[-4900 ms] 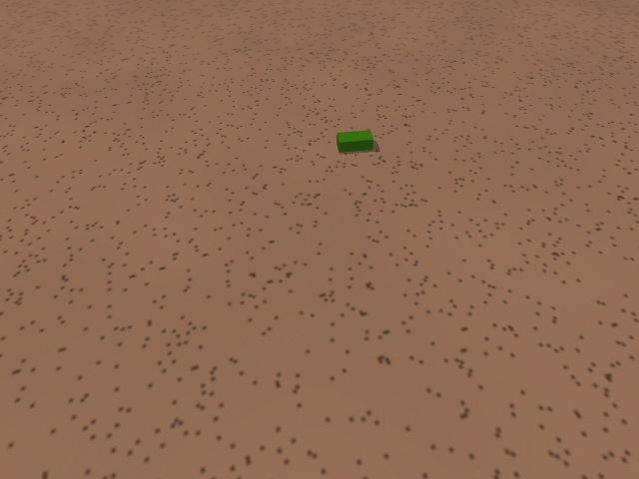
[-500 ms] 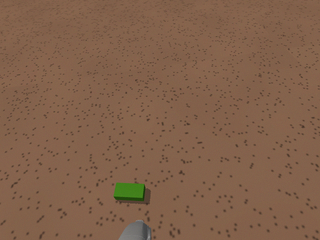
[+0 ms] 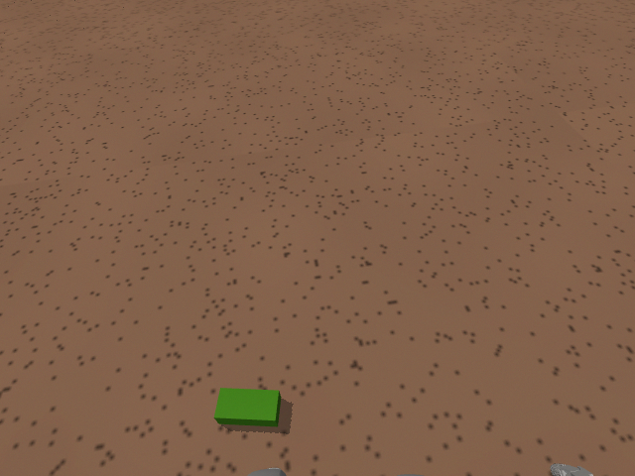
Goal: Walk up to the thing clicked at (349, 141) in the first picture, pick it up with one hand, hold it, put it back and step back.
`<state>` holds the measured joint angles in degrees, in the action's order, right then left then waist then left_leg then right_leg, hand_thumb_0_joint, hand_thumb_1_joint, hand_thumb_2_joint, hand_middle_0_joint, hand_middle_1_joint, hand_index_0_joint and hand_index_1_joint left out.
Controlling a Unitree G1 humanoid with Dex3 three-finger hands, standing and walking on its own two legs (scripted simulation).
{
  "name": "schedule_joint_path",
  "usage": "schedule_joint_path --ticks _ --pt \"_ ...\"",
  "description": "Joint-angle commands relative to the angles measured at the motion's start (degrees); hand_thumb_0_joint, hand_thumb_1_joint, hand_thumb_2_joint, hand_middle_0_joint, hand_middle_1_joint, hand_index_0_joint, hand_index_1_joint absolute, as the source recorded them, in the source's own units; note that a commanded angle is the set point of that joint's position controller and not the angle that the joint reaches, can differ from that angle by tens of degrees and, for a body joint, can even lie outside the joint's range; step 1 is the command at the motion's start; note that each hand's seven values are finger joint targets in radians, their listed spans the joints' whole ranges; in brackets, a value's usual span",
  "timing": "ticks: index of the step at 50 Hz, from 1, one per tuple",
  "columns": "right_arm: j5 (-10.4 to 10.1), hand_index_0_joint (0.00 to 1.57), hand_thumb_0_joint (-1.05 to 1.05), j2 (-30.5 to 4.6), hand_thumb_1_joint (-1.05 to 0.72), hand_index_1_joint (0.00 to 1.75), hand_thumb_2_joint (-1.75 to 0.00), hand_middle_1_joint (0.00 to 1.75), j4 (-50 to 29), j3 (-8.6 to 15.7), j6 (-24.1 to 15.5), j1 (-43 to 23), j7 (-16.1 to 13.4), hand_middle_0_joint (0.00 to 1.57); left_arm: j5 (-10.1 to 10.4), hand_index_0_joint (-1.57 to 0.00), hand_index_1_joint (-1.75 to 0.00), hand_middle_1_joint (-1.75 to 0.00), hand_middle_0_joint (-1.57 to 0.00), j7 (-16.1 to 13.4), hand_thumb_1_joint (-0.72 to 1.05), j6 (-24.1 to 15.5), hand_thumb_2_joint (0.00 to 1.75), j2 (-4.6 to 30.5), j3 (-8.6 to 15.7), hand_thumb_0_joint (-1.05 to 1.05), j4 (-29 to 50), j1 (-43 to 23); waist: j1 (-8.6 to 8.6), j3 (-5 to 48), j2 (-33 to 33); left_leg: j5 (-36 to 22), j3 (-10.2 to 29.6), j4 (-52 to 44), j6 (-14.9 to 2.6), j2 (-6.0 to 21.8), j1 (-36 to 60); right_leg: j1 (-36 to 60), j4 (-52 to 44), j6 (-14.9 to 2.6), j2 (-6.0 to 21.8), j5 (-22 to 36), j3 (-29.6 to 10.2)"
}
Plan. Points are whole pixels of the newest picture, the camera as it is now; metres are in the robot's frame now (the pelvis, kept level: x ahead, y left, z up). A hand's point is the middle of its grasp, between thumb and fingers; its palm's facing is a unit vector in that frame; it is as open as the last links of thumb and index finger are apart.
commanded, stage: walk up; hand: left
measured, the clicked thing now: (248, 407) +0.43 +0.25 -0.72
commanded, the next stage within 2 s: stand in 1.46 s
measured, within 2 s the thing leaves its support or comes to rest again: neither
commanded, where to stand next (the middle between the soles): +0.07 +0.01 m, yaw -1 degrees
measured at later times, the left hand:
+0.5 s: hand out of the picture +0.13 +0.27 -0.13, palm faces -0.02 -0.94 -0.33, open 7.4 cm
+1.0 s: hand out of the picture +0.11 +0.27 -0.12, palm faces +0.00 -0.93 -0.36, open 7.4 cm
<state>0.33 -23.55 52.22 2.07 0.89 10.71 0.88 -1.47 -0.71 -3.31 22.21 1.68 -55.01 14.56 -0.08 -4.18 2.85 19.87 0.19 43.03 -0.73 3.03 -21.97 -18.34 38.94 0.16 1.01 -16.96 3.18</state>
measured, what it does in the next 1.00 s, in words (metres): stands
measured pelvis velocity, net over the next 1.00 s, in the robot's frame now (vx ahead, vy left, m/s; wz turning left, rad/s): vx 0.04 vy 0.01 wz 0.01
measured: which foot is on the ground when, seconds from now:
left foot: down 0.00-1.00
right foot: down 0.00-1.00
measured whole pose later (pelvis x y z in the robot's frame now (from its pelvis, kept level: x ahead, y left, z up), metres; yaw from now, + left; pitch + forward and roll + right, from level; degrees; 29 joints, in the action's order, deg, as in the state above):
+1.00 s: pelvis +0.04 +0.01 +0.03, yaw +1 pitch -2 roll +0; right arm 0.2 -20.3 66.5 0.8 -0.1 3.8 0.8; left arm -0.5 0.1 -1.5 20.3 0.1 -67.6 5.3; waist 0.7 -2.5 0.7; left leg 11.5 -0.1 20.9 0.4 0.6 -7.2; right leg -6.4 19.9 2.2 3.4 -11.1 2.9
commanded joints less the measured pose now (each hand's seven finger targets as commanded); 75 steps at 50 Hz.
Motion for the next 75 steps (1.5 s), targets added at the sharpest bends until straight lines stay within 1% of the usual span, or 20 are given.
schedule_joint_path --ticks 1,2,3,4,6,7,8,9,10,12,15,19,23,34,37,43,56,72,73,75 --pt "0.01 0.20 0.00 -11.46 -0.90 0.30 -0.90 0.30 -1.35 2.87 -0.96 0.52 -0.54 0.20 -0.23 -0.20 -0.30 -0.30 -0.20 -0.62 0.90 -0.84 0.90 17.68 3.82 0.00 4.90 -7.39 -1.66 -2.03 -10.20 7.75 2.95 3.21 -1.03 0.97 3.14 -10.84 -22.43 -11.89 18.49 -17.83 -25.48" --pt "-0.32 0.20 0.00 -10.46 -0.90 0.30 -0.90 0.30 -0.18 2.50 -1.23 0.56 -0.13 0.20 0.09 -0.20 -0.30 -0.30 -0.20 -0.51 0.90 -0.84 0.90 15.60 3.02 0.00 4.83 -7.89 -1.89 -1.68 -8.99 4.64 1.50 -1.77 -1.35 -0.09 4.57 -9.10 -20.13 -9.08 14.14 -13.35 -18.60" --pt "-0.39 0.20 0.00 -9.21 -0.90 0.30 -0.90 0.30 0.84 2.21 -1.45 0.54 0.03 0.20 0.22 -0.20 -0.30 -0.30 -0.20 -0.58 0.90 -0.89 0.90 14.42 2.55 0.00 4.15 -7.80 -1.83 -0.62 -10.02 -0.02 0.42 -5.47 -1.46 -0.58 5.00 -5.87 -18.53 -6.87 11.31 -8.89 -14.44" --pt "-0.36 0.20 0.00 -8.96 -0.90 0.30 -0.90 0.30 1.38 2.14 -1.59 0.44 0.05 0.20 0.28 -0.20 -0.30 -0.30 -0.20 -0.47 0.90 -0.95 0.90 14.13 2.33 0.00 3.33 -6.83 -1.43 1.21 -10.81 -3.30 0.44 -8.45 -1.67 -0.73 6.95 -4.22 -17.15 -5.74 10.20 -4.46 -12.82" --pt "0.16 0.20 0.00 -9.67 -0.90 0.30 -0.90 0.30 2.01 1.87 -2.25 0.92 -0.36 0.20 0.61 -0.20 -0.30 -0.30 -0.20 -0.03 0.90 -0.89 0.90 13.63 1.84 0.00 2.96 -6.40 -1.24 4.84 -10.71 -7.52 2.05 -12.71 -1.93 0.45 11.83 -3.11 -12.90 -5.17 9.88 5.24 -11.50" --pt "0.27 0.20 0.00 -10.92 -0.90 0.30 -0.90 0.30 2.06 1.96 -2.69 -0.10 -0.58 0.20 0.87 -0.20 -0.30 -0.30 -0.20 0.05 0.90 -0.76 0.90 12.45 1.49 0.00 2.61 -5.50 -0.70 6.57 -8.56 -10.05 5.89 -14.45 -2.50 2.84 12.66 -2.38 -11.29 -4.02 8.44 7.44 -9.90" --pt "0.11 0.20 0.00 -11.92 -0.90 0.30 -0.90 0.30 1.87 1.87 -2.88 -3.02 -0.36 0.20 1.33 -0.20 -0.30 -0.30 -0.20 0.05 0.90 -0.58 0.90 11.76 1.36 0.00 1.82 -5.04 0.69 6.67 -6.35 -7.15 8.90 -15.72 -3.41 4.45 8.74 0.58 -11.94 -2.56 5.78 3.36 -7.81" --pt "-0.19 0.20 0.00 -11.68 -0.90 0.30 -0.90 0.30 2.43 1.65 -2.75 -3.99 -0.11 0.20 1.29 -0.20 -0.30 -0.30 -0.20 -0.05 0.90 -0.49 0.90 12.43 1.47 0.00 1.00 -5.71 1.04 6.24 -6.35 -4.33 8.10 -16.04 -3.44 4.12 6.20 3.85 -13.04 -2.41 5.29 0.19 -7.24" --pt "-0.13 0.20 0.00 -11.00 -0.90 0.30 -0.90 0.30 3.04 1.33 -2.64 -4.35 0.01 0.20 1.17 -0.20 -0.30 -0.30 -0.20 -0.13 0.90 -0.50 0.90 12.68 1.48 0.00 0.49 -6.43 0.91 6.23 -6.37 -5.05 6.65 -16.23 -2.96 3.33 5.84 5.32 -13.79 -2.65 5.95 -0.17 -8.07" --pt "-0.12 0.20 0.00 -10.42 -0.90 0.30 -0.90 0.30 4.42 0.88 -2.62 -3.39 -0.05 0.20 1.28 -0.20 -0.30 -0.30 -0.20 -0.13 0.90 -0.51 0.90 12.99 1.45 0.00 -0.12 -7.40 0.29 6.76 -5.87 -9.47 4.93 -16.09 -2.35 2.44 7.53 5.80 -13.96 -3.17 7.28 3.61 -9.20" --pt "-0.06 0.20 0.00 -10.76 -0.90 0.30 -0.90 0.30 5.85 0.70 -2.91 -4.74 -0.21 0.20 1.62 -0.20 -0.30 -0.30 -0.20 -0.15 0.90 -0.25 0.90 12.16 1.02 0.00 -1.39 -8.11 0.67 6.16 -2.65 -11.73 6.18 -18.46 -2.48 3.54 7.24 7.29 -13.48 -2.74 6.18 7.38 -6.55" --pt "0.10 0.20 0.00 -10.70 -0.90 0.30 -0.90 0.30 7.40 0.57 -2.93 -6.41 -0.43 0.20 1.93 -0.20 -0.30 -0.30 -0.20 -0.03 0.90 0.39 0.90 11.05 0.55 0.00 -3.24 -9.06 1.22 5.10 0.76 -10.98 7.67 -22.92 -2.44 4.86 6.91 8.97 -14.01 -2.02 4.85 5.77 -4.75" --pt "0.18 0.20 0.00 -10.50 -0.90 0.30 -0.90 0.30 8.32 0.59 -2.79 -8.08 -0.56 0.20 1.64 -0.20 -0.30 -0.30 -0.20 0.12 0.90 0.65 0.90 10.95 0.28 0.00 -4.65 -10.44 1.07 4.32 1.79 -9.23 7.24 -25.37 -1.90 4.97 7.21 10.47 -16.51 -1.63 5.17 6.72 -4.49" --pt "-0.19 0.20 0.00 -9.78 -0.90 0.30 -0.90 0.30 10.02 0.83 -2.53 -9.07 -0.59 0.20 1.23 -0.20 -0.30 -0.30 -0.20 0.23 0.90 0.39 0.90 10.94 0.17 0.00 -7.52 -12.74 -0.03 7.33 -1.99 -16.91 4.43 -24.45 -1.22 4.04 14.56 12.08 -20.80 -0.83 6.97 13.06 -5.15" --pt "-0.10 0.20 0.00 -9.78 -0.90 0.30 -0.90 0.30 10.28 0.91 -2.33 -9.90 -0.62 0.20 1.16 -0.20 -0.30 -0.30 -0.20 0.23 0.90 0.56 0.90 10.85 0.12 0.00 -8.15 -12.94 0.02 5.65 -2.10 -14.89 4.40 -25.29 -1.07 3.64 14.05 10.84 -21.33 -0.68 6.83 11.45 -5.17" --pt "-0.14 0.20 0.00 -9.42 -0.90 0.30 -0.90 0.30 10.57 0.89 -2.08 -9.80 -0.59 0.20 0.96 -0.20 -0.30 -0.30 -0.20 0.06 0.90 0.48 0.90 10.96 0.44 0.00 -8.68 -12.80 -0.11 6.58 -4.01 -17.85 4.02 -25.05 -0.98 3.68 15.99 11.97 -22.19 -0.50 7.12 13.30 -4.79" --pt "-0.04 0.20 0.00 -8.80 -0.90 0.30 -0.90 0.30 10.78 0.75 -2.05 -9.44 -0.73 0.20 0.89 -0.20 -0.30 -0.30 -0.20 -0.03 0.90 0.87 0.90 10.44 0.88 0.00 -8.40 -12.64 0.23 6.68 -2.25 -20.21 4.13 -26.11 -0.53 3.65 15.63 14.32 -22.13 -0.29 6.99 14.91 -4.19" --pt "0.06 0.20 0.00 -8.68 -0.90 0.30 -0.90 0.30 10.19 0.88 -2.07 -8.97 -0.90 0.20 0.61 -0.20 -0.30 -0.30 -0.20 -0.02 0.90 1.18 0.90 10.23 1.20 0.00 -7.75 -12.95 0.15 5.26 -2.33 -19.24 4.06 -26.62 -0.62 3.52 14.82 14.53 -22.61 -0.35 6.72 14.16 -3.96" --pt "0.10 0.20 0.00 -8.52 -0.90 0.30 -0.90 0.30 9.68 0.68 -2.34 -9.88 -1.20 0.20 1.06 -0.20 -0.30 -0.30 -0.20 -0.05 0.90 1.32 0.90 9.94 0.82 0.00 -7.22 -13.21 0.03 4.91 -3.70 -24.96 4.80 -27.13 0.07 4.85 15.82 13.70 -22.15 -0.28 7.39 17.80 -4.45" --pt "-0.03 0.20 0.00 -9.07 -0.90 0.30 -0.90 0.30 9.86 0.80 -2.53 -9.61 -1.38 0.20 1.15 -0.20 -0.30 -0.30 -0.20 -0.04 0.90 1.53 0.90 9.52 0.79 0.00 -7.15 -12.71 0.09 6.11 -2.66 -26.43 4.68 -26.58 0.19 5.22 17.12 14.56 -22.09 -0.24 7.39 18.31 -4.32"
